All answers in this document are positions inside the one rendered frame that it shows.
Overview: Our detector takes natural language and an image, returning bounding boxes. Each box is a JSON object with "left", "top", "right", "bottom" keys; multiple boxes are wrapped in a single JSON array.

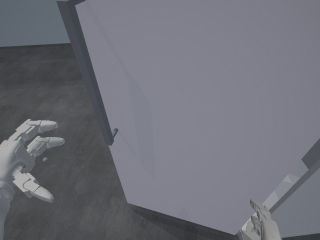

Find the fridge door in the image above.
[{"left": 75, "top": 0, "right": 320, "bottom": 235}]

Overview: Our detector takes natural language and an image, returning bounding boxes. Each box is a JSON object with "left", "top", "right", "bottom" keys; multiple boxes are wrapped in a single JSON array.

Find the robot left forearm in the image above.
[{"left": 0, "top": 180, "right": 16, "bottom": 240}]

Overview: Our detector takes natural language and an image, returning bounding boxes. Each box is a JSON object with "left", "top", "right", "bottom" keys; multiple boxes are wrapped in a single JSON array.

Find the handle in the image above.
[{"left": 56, "top": 0, "right": 118, "bottom": 146}]

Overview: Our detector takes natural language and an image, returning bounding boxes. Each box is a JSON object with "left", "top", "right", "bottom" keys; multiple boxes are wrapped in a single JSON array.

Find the robot left hand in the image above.
[{"left": 0, "top": 119, "right": 65, "bottom": 203}]

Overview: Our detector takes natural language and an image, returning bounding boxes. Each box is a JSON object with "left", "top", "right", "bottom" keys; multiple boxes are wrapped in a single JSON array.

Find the robot right hand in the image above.
[{"left": 242, "top": 198, "right": 282, "bottom": 240}]

